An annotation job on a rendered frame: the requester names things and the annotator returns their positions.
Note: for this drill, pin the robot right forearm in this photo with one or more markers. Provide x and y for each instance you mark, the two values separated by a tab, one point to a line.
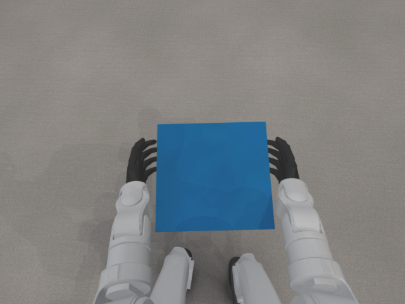
311	265

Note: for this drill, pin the robot left forearm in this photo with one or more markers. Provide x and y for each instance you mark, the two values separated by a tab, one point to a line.
128	271

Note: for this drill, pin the left robot hand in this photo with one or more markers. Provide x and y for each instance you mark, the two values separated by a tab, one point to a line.
136	170

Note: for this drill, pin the right robot upper arm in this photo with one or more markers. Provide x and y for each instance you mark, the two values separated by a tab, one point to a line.
311	297

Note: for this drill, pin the robot left foot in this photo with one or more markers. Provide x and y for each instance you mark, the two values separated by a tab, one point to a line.
189	253

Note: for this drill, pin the carton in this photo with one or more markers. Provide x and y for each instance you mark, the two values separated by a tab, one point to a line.
213	177

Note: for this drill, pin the right robot hand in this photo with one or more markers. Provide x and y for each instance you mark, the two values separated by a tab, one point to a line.
286	165

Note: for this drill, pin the left robot thigh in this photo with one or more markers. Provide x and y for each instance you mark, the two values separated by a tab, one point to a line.
174	280

